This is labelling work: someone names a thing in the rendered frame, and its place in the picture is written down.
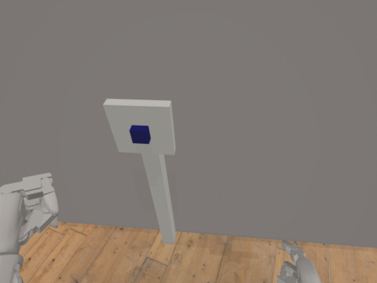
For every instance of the left robot hand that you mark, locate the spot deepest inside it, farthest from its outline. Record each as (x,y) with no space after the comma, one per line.
(40,201)

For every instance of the panel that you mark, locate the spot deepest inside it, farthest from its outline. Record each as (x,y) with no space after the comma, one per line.
(158,116)

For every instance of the right robot hand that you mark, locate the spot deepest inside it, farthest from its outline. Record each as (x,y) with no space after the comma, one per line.
(303,272)

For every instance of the button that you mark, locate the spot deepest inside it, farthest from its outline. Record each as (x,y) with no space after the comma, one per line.
(140,134)

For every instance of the robot left forearm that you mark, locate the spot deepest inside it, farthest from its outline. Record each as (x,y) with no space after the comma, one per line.
(10,265)

